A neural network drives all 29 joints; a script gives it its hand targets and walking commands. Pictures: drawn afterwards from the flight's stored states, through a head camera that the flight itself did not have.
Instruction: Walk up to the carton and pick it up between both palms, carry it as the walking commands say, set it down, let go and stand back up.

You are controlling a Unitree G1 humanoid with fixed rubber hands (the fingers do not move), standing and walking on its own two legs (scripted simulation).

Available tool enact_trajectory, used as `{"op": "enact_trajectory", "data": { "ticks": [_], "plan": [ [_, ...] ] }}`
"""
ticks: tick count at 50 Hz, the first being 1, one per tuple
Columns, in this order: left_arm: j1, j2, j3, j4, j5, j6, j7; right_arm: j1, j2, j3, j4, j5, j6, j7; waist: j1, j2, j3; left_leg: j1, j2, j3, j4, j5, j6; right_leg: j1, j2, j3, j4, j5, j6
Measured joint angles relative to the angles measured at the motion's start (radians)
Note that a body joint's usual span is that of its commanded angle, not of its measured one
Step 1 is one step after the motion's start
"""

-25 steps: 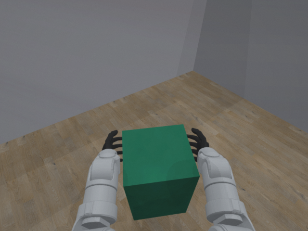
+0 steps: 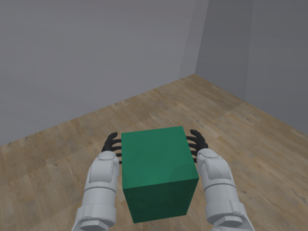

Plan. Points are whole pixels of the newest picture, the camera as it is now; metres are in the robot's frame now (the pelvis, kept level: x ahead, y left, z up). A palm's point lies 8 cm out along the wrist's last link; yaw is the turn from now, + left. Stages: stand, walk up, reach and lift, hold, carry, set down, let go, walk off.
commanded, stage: reach and lift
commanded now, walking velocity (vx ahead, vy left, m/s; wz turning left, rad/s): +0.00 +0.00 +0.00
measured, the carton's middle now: (156, 177) +0.28 +0.00 -0.02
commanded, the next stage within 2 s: hold in 0.18 s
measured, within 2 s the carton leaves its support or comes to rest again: neither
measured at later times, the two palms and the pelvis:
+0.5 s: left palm (107, 158) +0.30 +0.13 +0.05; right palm (200, 154) +0.30 -0.12 +0.07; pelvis +0.00 +0.00 +0.00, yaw +0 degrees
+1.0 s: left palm (108, 154) +0.30 +0.13 +0.06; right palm (202, 153) +0.30 -0.13 +0.07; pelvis +0.00 +0.00 +0.00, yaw -2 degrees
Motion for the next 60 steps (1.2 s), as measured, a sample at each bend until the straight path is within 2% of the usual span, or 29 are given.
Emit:
{"op": "enact_trajectory", "data": {
  "ticks": [45,50,54,56,60],
  "plan": [
    [0.019,0.006,-0.034,-0.041,-0.006,0.019,-0.003,0.021,-0.008,0.027,-0.040,0.012,0.014,-0.008,0.011,-0.006,0.011,0.003,-0.001,0.006,-0.001,-0.005,0.006,0.005,-0.003,0.006,-0.011,0.002,0.004],
    [0.002,0.006,-0.037,-0.075,-0.031,0.033,-0.002,0.044,-0.016,0.064,-0.127,0.038,0.052,-0.035,0.033,0.024,-0.077,-0.141,0.032,0.015,0.042,-0.010,-0.001,-0.177,-0.024,-0.078,0.100,-0.096,0.000],
    [-0.006,0.001,-0.052,-0.150,-0.073,0.063,0.014,0.067,-0.023,0.091,-0.244,0.064,0.098,-0.056,0.041,0.054,-0.105,-0.222,0.080,-0.001,0.040,0.010,-0.030,-0.266,-0.020,-0.134,0.104,-0.102,0.001],
    [0.001,0.000,-0.071,-0.212,-0.094,0.086,0.023,0.083,-0.028,0.106,-0.322,0.085,0.128,-0.071,0.041,0.062,-0.108,-0.252,0.098,-0.012,0.040,0.020,-0.049,-0.271,-0.019,-0.158,0.049,-0.084,0.001],
    [0.024,0.007,-0.127,-0.332,-0.135,0.154,0.041,0.136,-0.042,0.139,-0.480,0.135,0.206,-0.109,0.032,0.086,-0.099,-0.297,0.141,-0.040,0.082,-0.019,-0.088,-0.269,0.015,-0.203,-0.024,0.097,-0.019]
  ]
}}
